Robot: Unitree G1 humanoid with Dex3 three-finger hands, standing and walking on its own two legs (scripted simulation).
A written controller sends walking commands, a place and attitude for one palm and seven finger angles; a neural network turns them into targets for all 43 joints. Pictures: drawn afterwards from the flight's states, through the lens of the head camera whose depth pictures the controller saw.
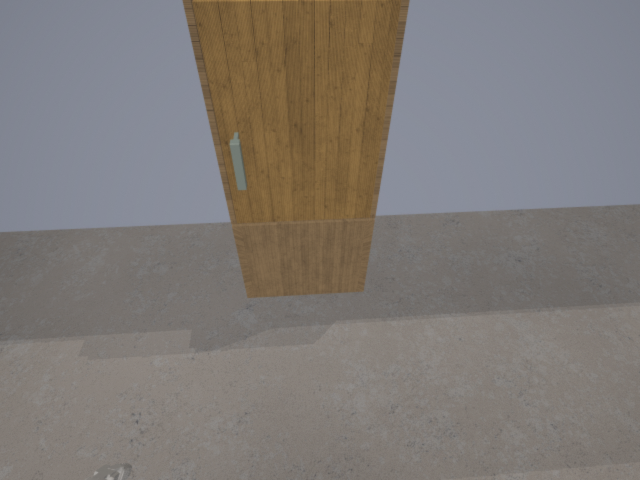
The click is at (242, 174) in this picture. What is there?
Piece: cupboard door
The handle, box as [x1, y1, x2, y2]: [230, 132, 246, 189]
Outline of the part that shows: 234,132 234,137 230,139 230,149 238,189 246,189 246,181 238,133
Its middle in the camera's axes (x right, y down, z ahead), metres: -0.21 -0.20 +0.98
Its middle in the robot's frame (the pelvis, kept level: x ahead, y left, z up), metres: +0.85 +0.25 -0.10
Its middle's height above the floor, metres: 0.67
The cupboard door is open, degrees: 0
